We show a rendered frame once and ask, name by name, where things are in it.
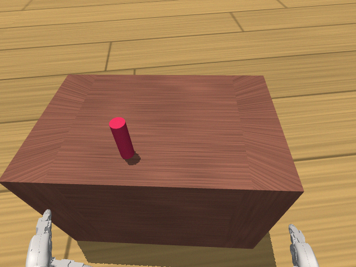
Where can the can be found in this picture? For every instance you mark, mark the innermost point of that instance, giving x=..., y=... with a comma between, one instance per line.
x=121, y=135

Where can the left robot hand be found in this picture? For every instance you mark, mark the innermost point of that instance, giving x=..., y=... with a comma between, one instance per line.
x=40, y=247

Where can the right robot hand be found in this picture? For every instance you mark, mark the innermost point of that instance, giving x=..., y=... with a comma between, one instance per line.
x=302, y=253

